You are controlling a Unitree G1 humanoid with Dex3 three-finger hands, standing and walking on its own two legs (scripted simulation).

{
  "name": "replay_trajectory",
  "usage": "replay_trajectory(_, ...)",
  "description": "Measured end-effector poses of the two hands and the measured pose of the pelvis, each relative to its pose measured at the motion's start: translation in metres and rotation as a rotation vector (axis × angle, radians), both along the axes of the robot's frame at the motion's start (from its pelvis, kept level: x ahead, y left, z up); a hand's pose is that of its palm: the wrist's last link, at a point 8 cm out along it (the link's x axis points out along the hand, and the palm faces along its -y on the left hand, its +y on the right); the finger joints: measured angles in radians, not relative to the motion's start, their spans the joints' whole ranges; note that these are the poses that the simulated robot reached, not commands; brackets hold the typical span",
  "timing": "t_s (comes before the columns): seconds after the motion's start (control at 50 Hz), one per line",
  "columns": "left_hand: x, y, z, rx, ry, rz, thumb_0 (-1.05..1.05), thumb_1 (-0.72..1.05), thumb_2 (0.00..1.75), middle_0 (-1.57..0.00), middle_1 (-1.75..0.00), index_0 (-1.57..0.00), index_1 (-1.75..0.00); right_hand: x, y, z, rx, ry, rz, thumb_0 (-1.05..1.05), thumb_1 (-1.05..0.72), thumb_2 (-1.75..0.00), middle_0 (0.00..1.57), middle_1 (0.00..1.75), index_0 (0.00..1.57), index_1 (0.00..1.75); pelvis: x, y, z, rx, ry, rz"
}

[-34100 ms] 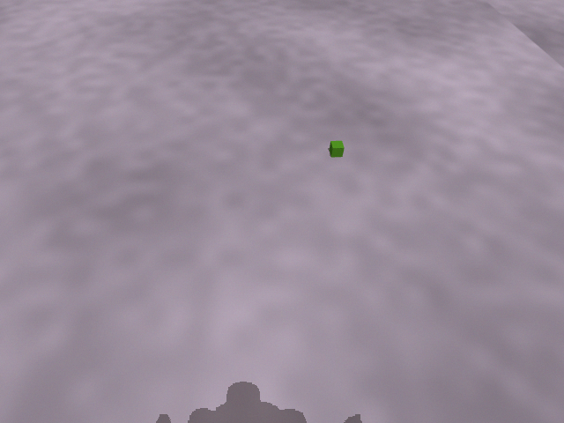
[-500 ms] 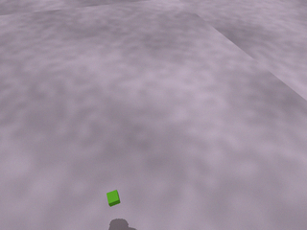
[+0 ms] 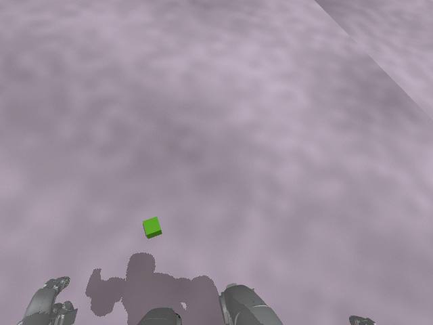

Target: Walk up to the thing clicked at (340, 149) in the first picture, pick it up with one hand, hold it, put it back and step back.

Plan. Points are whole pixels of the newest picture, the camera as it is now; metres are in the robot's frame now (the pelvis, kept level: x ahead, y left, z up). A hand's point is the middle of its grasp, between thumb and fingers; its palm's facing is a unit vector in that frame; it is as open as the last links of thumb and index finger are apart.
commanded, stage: step back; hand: left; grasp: from above
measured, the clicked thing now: (152, 227) +0.49 +0.20 -0.73
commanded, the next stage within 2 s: none
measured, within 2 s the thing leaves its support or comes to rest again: neither
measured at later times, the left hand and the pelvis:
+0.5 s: hand out of the picture +0.01 +0.23 -0.13, palm faces -0.05 -0.91 -0.41, open 7.4 cm; pelvis -0.11 -0.03 +0.00, yaw -2 degrees
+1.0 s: hand out of the picture -0.16 +0.24 -0.16, palm faces -0.05 -0.92 -0.39, open 7.4 cm; pelvis -0.27 -0.04 -0.01, yaw -3 degrees
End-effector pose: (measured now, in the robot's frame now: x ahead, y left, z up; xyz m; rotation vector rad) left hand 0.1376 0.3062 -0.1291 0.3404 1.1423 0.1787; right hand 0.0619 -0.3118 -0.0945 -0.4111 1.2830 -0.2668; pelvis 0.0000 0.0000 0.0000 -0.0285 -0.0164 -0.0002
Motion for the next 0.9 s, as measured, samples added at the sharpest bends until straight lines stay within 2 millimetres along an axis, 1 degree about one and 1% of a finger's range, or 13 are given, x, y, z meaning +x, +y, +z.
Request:
replay_trajectory(0.08,-0.023,-0.003,0.001,-0.005,0.039,-0.024,0.00,0.90,0.90,-0.20,-0.30,-0.20,-0.30,-0.007,0.005,0.001,0.007,-0.051,-0.012,0.01,-0.90,-0.90,0.20,0.30,0.21,0.30,-0.012,0.003,0.001,0.000,-0.003,-0.024)
replay_trajectory(0.16,-0.045,-0.006,0.001,0.006,0.065,-0.038,0.00,0.90,0.90,-0.20,-0.30,-0.20,-0.30,-0.017,0.004,-0.005,0.023,-0.098,-0.010,0.01,-0.90,-0.90,0.20,0.30,0.21,0.30,-0.028,0.000,-0.002,0.009,-0.009,-0.045)
replay_trajectory(0.26,-0.070,-0.015,0.006,0.033,0.055,-0.051,0.00,0.90,0.90,-0.20,-0.30,-0.20,-0.30,-0.035,-0.010,-0.020,0.051,-0.130,-0.010,0.01,-0.90,-0.90,0.20,0.30,0.21,0.30,-0.052,-0.012,-0.010,0.023,-0.015,-0.073)
replay_trajectory(0.3,-0.083,-0.020,0.008,0.048,0.045,-0.051,0.00,0.90,0.90,-0.20,-0.30,-0.20,-0.30,-0.042,-0.018,-0.027,0.062,-0.140,-0.017,0.01,-0.90,-0.90,0.20,0.30,0.21,0.30,-0.062,-0.019,-0.014,0.016,-0.021,-0.077)
replay_trajectory(0.34,-0.098,-0.026,0.014,0.049,0.041,-0.050,0.00,0.90,0.90,-0.20,-0.30,-0.20,-0.30,-0.051,-0.023,-0.030,0.072,-0.141,-0.030,0.01,-0.90,-0.90,0.20,0.30,0.21,0.30,-0.072,-0.023,-0.013,0.015,-0.027,-0.067)
replay_trajectory(0.42,-0.122,-0.032,0.029,0.052,0.025,-0.028,0.01,0.90,0.90,-0.20,-0.30,-0.21,-0.30,-0.071,-0.028,-0.025,0.080,-0.124,-0.029,0.01,-0.90,-0.90,0.20,0.30,0.20,0.30,-0.089,-0.026,-0.003,0.048,-0.025,-0.065)
replay_trajectory(0.52,-0.133,-0.032,0.036,0.056,-0.037,-0.022,0.01,0.90,0.90,-0.20,-0.30,-0.21,-0.30,-0.104,-0.031,-0.023,0.063,-0.073,0.005,0.01,-0.90,-0.90,0.20,0.30,0.20,0.30,-0.113,-0.025,-0.001,0.050,-0.011,-0.031)
replay_trajectory(0.58,-0.141,-0.029,0.033,0.048,-0.081,-0.023,0.01,0.90,0.90,-0.20,-0.30,-0.21,-0.30,-0.122,-0.028,-0.023,0.047,-0.043,0.029,0.01,-0.90,-0.90,0.20,0.30,0.20,0.30,-0.131,-0.022,-0.004,0.044,-0.009,-0.005)
replay_trajectory(0.66,-0.160,-0.018,0.018,0.021,-0.104,-0.019,0.00,0.90,0.90,-0.20,-0.30,-0.21,-0.30,-0.144,-0.019,-0.022,0.023,-0.047,0.055,0.01,-0.90,-0.90,0.20,0.30,0.20,0.30,-0.158,-0.014,-0.013,0.044,-0.023,0.024)
replay_trajectory(0.7,-0.174,-0.015,0.014,0.011,-0.088,-0.006,0.00,0.90,0.90,-0.20,-0.30,-0.21,-0.30,-0.156,-0.013,-0.018,0.028,-0.050,0.064,0.01,-0.90,-0.90,0.20,0.30,0.20,0.30,-0.171,-0.011,-0.011,0.044,-0.034,0.015)
replay_trajectory(0.76,-0.198,-0.013,0.013,0.004,-0.054,0.013,0.00,0.90,0.90,-0.20,-0.30,-0.20,-0.30,-0.172,-0.008,-0.007,0.030,-0.068,0.064,0.01,-0.90,-0.90,0.20,0.30,0.20,0.30,-0.186,-0.012,-0.004,0.019,-0.033,0.015)
replay_trajectory(0.82,-0.223,-0.013,0.015,0.002,-0.036,0.025,0.01,0.90,0.90,-0.20,-0.30,-0.20,-0.30,-0.183,-0.009,0.000,0.023,-0.092,0.064,0.01,-0.90,-0.90,0.20,0.30,0.21,0.30,-0.202,-0.015,0.000,0.011,-0.026,0.000)
replay_trajectory(0.9,-0.262,-0.014,0.013,0.018,0.006,0.017,0.01,0.90,0.90,-0.20,-0.30,-0.20,-0.30,-0.194,-0.015,0.004,0.017,-0.152,0.065,0.01,-0.90,-0.90,0.20,0.30,0.21,0.30,-0.228,-0.021,-0.001,0.008,-0.026,-0.026)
